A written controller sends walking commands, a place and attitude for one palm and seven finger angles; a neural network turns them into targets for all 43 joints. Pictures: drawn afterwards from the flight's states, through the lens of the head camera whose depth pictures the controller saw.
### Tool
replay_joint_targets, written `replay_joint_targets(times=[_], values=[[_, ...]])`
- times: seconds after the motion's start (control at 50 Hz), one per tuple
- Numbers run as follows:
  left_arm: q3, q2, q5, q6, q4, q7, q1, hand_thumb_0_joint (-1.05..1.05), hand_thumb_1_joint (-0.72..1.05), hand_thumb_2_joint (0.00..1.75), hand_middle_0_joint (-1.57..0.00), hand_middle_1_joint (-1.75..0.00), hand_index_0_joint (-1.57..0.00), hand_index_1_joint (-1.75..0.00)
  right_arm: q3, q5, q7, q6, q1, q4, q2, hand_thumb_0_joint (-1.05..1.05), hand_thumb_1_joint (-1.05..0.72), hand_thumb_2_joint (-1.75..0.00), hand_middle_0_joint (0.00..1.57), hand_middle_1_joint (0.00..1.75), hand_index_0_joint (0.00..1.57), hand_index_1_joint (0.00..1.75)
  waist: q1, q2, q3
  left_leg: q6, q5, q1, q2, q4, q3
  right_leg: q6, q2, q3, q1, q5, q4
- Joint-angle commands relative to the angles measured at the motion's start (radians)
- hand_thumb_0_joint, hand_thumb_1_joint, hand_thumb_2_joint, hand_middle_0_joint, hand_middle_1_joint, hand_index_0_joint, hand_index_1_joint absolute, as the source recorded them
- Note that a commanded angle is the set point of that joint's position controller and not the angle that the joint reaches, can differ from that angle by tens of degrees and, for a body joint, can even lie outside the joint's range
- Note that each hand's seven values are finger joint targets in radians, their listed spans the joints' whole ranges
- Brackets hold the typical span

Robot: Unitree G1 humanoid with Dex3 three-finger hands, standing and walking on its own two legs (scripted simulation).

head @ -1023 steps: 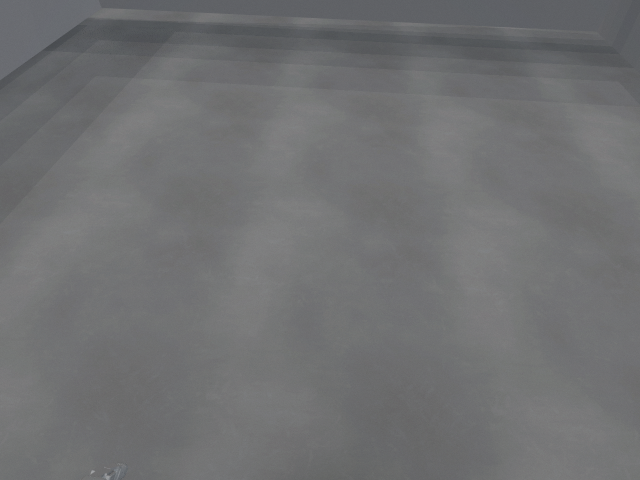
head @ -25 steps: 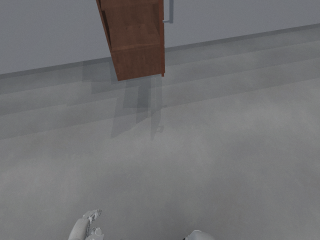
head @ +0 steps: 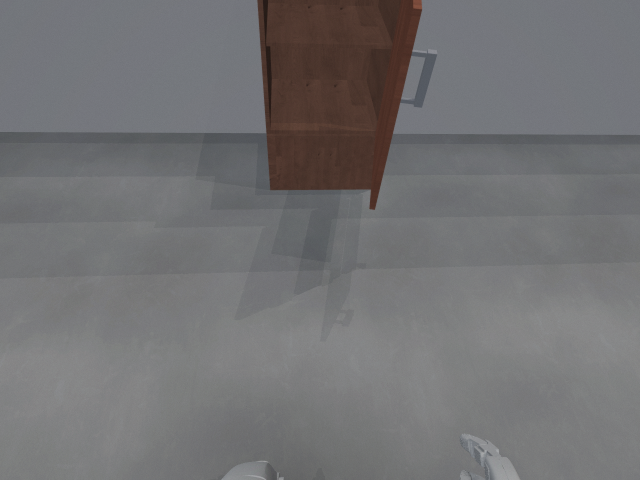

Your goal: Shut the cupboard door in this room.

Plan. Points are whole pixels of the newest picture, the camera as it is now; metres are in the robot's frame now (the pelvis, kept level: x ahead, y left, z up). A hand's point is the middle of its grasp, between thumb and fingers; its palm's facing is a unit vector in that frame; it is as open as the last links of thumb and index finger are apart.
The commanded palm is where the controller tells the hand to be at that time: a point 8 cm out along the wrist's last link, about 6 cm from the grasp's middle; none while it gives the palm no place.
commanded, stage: turn or walk to find it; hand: left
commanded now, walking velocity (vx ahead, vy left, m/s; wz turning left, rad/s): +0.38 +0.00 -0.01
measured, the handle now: (416, 78) +0.99 -0.11 +0.00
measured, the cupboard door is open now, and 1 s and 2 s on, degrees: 78 78 78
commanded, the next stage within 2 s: stand and wait in 0.60 s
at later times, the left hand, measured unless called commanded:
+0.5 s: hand (270, 324) +0.37 +0.13 -0.14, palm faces -0.07 -0.97 -0.25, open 7.4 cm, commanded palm none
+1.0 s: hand (277, 352) +0.33 +0.11 -0.17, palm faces +0.09 -0.99 -0.13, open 7.3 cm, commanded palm none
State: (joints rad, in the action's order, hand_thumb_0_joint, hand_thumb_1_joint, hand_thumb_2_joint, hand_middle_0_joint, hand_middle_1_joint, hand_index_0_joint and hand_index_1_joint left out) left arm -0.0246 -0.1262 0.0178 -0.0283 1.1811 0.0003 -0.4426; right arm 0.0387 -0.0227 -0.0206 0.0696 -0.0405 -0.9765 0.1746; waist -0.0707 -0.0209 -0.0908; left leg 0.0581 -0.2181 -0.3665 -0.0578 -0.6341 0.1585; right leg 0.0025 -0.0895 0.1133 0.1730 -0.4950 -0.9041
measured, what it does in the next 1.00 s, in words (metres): walks ahead: right foot, then left foot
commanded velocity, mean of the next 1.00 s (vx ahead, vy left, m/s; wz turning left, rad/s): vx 0.22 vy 0.00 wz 0.01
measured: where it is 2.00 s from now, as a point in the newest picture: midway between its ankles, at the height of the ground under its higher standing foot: (347, 409)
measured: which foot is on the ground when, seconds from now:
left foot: down 0.00-0.46, up 0.48-0.88, down 0.90-1.00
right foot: up 0.00-0.44, down 0.46-0.92, up 0.94-1.00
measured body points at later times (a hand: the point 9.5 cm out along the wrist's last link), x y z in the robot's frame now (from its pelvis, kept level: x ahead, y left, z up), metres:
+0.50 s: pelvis +0.22 -0.06 +0.00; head +0.25 -0.08 +0.44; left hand +0.37 +0.18 -0.12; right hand +0.10 -0.26 -0.16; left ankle +0.08 +0.09 -0.69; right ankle +0.30 -0.16 -0.72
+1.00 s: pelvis +0.38 -0.04 +0.01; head +0.40 -0.02 +0.46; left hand +0.33 +0.17 -0.16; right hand +0.50 -0.25 -0.13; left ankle +0.44 +0.06 -0.72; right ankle +0.31 -0.16 -0.70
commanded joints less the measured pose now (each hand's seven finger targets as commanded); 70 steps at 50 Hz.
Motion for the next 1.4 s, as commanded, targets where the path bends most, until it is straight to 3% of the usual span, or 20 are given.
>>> replay_joint_targets(times=[0.0,0.08,0.2,0.32,0.38,0.4,0.42,0.44,0.46,0.52,0.6,0.7,0.82,0.86,0.9,0.92,1.02,1.14,1.22,1.38], values=[[-0.031,-0.100,0.004,-0.033,-0.130,-0.009,0.129,0.00,0.90,0.90,-0.20,-0.30,-0.20,-0.30,0.041,0.003,0.028,-0.006,-0.266,-0.040,0.148,0.00,-0.90,-0.90,0.20,0.30,0.20,0.30,0.126,0.137,0.028,0.107,-0.103,0.271,-0.327,0.425,-0.399,-0.007,-0.065,-0.090,0.459,0.094,-0.344],[-0.034,-0.056,0.013,0.009,-0.116,-0.013,0.058,0.00,0.90,0.90,-0.20,-0.30,-0.20,-0.30,0.028,0.006,0.032,0.011,-0.230,-0.038,0.091,0.00,-0.90,-0.90,0.20,0.30,0.20,0.30,0.051,0.140,0.004,0.074,-0.067,0.117,-0.229,0.487,-0.207,0.019,-0.076,-0.073,0.382,0.244,-0.273],[-0.047,-0.078,0.011,0.017,-0.204,-0.025,0.223,0.00,0.90,0.90,-0.20,-0.30,-0.20,-0.30,0.043,0.006,0.037,0.024,-0.313,-0.052,0.098,0.00,-0.90,-0.90,0.20,0.30,0.20,0.30,0.065,0.107,-0.015,0.112,0.126,0.264,-0.227,0.488,-0.152,0.051,-0.089,-0.072,0.522,0.356,-0.100],[-0.035,-0.089,0.006,0.000,-0.274,-0.035,0.409,0.00,0.90,0.90,-0.20,-0.30,-0.20,-0.30,0.044,-0.006,0.035,0.014,-0.404,-0.098,0.122,0.00,-0.90,-0.90,0.20,0.30,0.20,0.30,0.121,0.130,-0.031,0.097,0.287,0.343,-0.236,0.415,-0.122,0.018,-0.037,-0.011,0.412,0.325,0.220],[-0.042,-0.116,0.006,-0.010,-0.255,-0.034,0.328,0.00,0.90,0.90,-0.20,-0.30,-0.20,-0.30,0.044,-0.007,0.036,0.006,-0.383,-0.106,0.145,0.00,-0.90,-0.90,0.20,0.30,0.20,0.30,0.067,0.110,0.005,0.068,0.410,0.315,-0.228,0.290,-0.099,-0.015,0.010,0.026,0.211,0.298,0.316],[-0.048,-0.141,0.008,-0.020,-0.213,-0.032,0.190,0.00,0.90,0.90,-0.20,-0.30,-0.20,-0.30,0.044,-0.003,0.035,0.004,-0.369,-0.108,0.150,0.00,-0.90,-0.90,0.20,0.30,0.20,0.30,0.000,0.071,0.081,0.039,0.481,0.304,-0.186,0.125,-0.063,-0.025,0.041,0.048,0.040,0.332,0.391],[-0.063,-0.211,0.014,-0.035,-0.159,-0.024,0.027,0.00,0.90,0.90,-0.20,-0.30,-0.20,-0.30,0.040,0.004,0.027,0.006,-0.373,-0.106,0.132,0.00,-0.90,-0.90,0.20,0.30,0.20,0.30,-0.067,-0.038,0.178,0.001,0.386,0.151,-0.126,-0.120,-0.033,-0.050,-0.022,-0.031,-0.228,0.354,0.421],[-0.096,-0.334,0.017,-0.044,-0.115,-0.008,-0.124,0.00,0.90,0.90,-0.20,-0.30,-0.20,-0.30,0.024,0.017,0.021,0.011,-0.396,-0.077,0.059,0.00,-0.90,-0.90,0.20,0.30,0.20,0.30,-0.101,-0.314,0.301,-0.043,-0.176,-0.129,0.017,-0.457,0.005,-0.137,-0.322,-0.438,-0.462,0.441,0.495],[-0.097,-0.367,-0.007,-0.041,-0.113,-0.005,-0.098,0.00,0.90,0.90,-0.20,-0.30,-0.20,-0.30,0.023,0.022,0.023,0.000,-0.376,-0.058,0.088,0.00,-0.90,-0.90,0.20,0.30,0.20,0.30,-0.068,-0.266,0.313,-0.037,-0.352,-0.210,0.032,-0.653,-0.126,-0.203,-0.409,-0.593,-0.412,0.396,0.602],[-0.061,-0.219,-0.008,-0.039,-0.177,0.003,0.151,0.00,0.90,0.90,-0.20,-0.30,-0.20,-0.30,0.033,0.004,0.015,-0.014,-0.269,-0.061,0.058,0.00,-0.90,-0.90,0.20,0.30,0.20,0.30,0.020,-0.022,0.074,-0.035,-0.095,-0.246,-0.087,-0.686,-0.193,-0.144,-0.302,-0.354,-0.055,0.170,0.671],[-0.040,-0.147,0.003,-0.054,-0.165,0.008,0.183,0.00,0.90,0.90,-0.20,-0.30,-0.20,-0.30,0.026,-0.006,0.009,-0.049,-0.345,-0.089,0.024,0.00,-0.90,-0.90,0.20,0.30,0.20,0.30,0.094,-0.102,0.050,-0.080,-0.027,-0.168,-0.092,-0.518,-0.136,-0.117,-0.211,-0.141,0.077,0.313,0.715],[-0.027,-0.140,0.001,-0.061,-0.133,0.012,0.134,0.00,0.90,0.90,-0.20,-0.30,-0.20,-0.30,0.012,0.000,0.004,-0.051,-0.240,-0.055,-0.005,0.00,-0.90,-0.90,0.20,0.30,0.20,0.30,0.081,-0.105,0.023,-0.102,0.007,-0.125,-0.067,-0.240,-0.079,-0.130,-0.172,-0.050,0.039,0.684,0.668],[-0.022,-0.152,-0.001,-0.040,-0.085,0.025,0.084,0.00,0.90,0.90,-0.20,-0.30,-0.20,-0.30,-0.006,0.005,0.015,-0.034,-0.145,-0.040,0.009,0.00,-0.90,-0.90,0.20,0.30,0.20,0.30,0.057,-0.121,0.055,-0.082,0.038,0.018,-0.021,0.029,-0.061,-0.115,-0.175,-0.050,-0.079,0.846,0.557],[-0.016,-0.137,-0.007,-0.027,-0.076,0.030,0.084,0.00,0.90,0.90,-0.20,-0.30,-0.20,-0.30,-0.007,0.004,0.022,-0.022,-0.218,-0.074,0.045,0.00,-0.90,-0.90,0.20,0.30,0.20,0.30,0.088,-0.047,0.103,-0.073,0.300,0.216,-0.026,0.181,-0.076,-0.059,-0.115,-0.021,-0.035,0.744,0.438],[0.002,-0.073,-0.012,-0.019,-0.070,0.036,0.008,0.00,0.90,0.90,-0.20,-0.30,-0.20,-0.30,0.012,0.002,0.036,-0.018,-0.308,-0.102,0.152,0.00,-0.90,-0.90,0.20,0.30,0.20,0.30,0.099,0.196,0.208,0.041,0.781,0.479,-0.255,0.162,-0.262,0.013,0.001,0.027,0.141,0.205,0.252],[0.012,-0.070,-0.019,-0.007,-0.062,0.037,0.004,0.00,0.90,0.90,-0.20,-0.30,-0.20,-0.30,0.010,0.009,0.050,-0.026,-0.292,-0.110,0.168,0.00,-0.90,-0.90,0.20,0.30,0.20,0.30,0.095,0.335,0.229,0.114,0.829,0.457,-0.324,0.231,-0.335,0.038,0.018,-0.003,0.168,-0.116,0.107],[0.008,-0.060,-0.011,0.014,-0.040,0.026,0.060,0.00,0.90,0.90,-0.20,-0.30,-0.20,-0.30,0.003,0.010,0.055,-0.038,-0.134,-0.089,0.107,0.00,-0.90,-0.90,0.20,0.30,0.20,0.30,0.059,0.126,0.111,0.105,0.388,0.221,-0.238,0.322,-0.243,0.030,-0.023,-0.066,0.124,-0.026,0.146],[0.015,-0.071,0.006,0.017,-0.026,0.031,0.009,0.00,0.90,0.90,-0.20,-0.30,-0.20,-0.30,0.008,0.019,0.042,-0.054,-0.108,-0.088,0.057,0.00,-0.90,-0.90,0.20,0.30,0.20,0.30,0.040,0.032,0.030,-0.015,-0.149,0.074,-0.094,0.328,-0.175,0.025,-0.031,-0.078,0.017,0.248,0.527],[0.016,-0.107,0.003,0.007,-0.056,0.028,0.095,0.00,0.90,0.90,-0.20,-0.30,-0.20,-0.30,0.008,0.015,0.036,-0.063,-0.180,-0.098,0.044,0.00,-0.90,-0.90,0.20,0.30,0.20,0.30,0.085,-0.103,-0.036,-0.049,-0.067,0.179,-0.046,0.286,-0.137,0.001,-0.058,-0.132,0.181,0.139,0.612],[0.015,-0.114,-0.011,0.000,-0.062,0.037,0.078,0.00,0.90,0.90,-0.20,-0.30,-0.20,-0.30,-0.017,0.015,0.044,-0.040,-0.241,-0.140,0.048,0.00,-0.90,-0.90,0.20,0.30,0.20,0.30,0.069,0.022,0.048,-0.045,0.165,0.221,-0.067,0.295,-0.128,-0.004,-0.052,-0.105,0.015,0.411,0.574]])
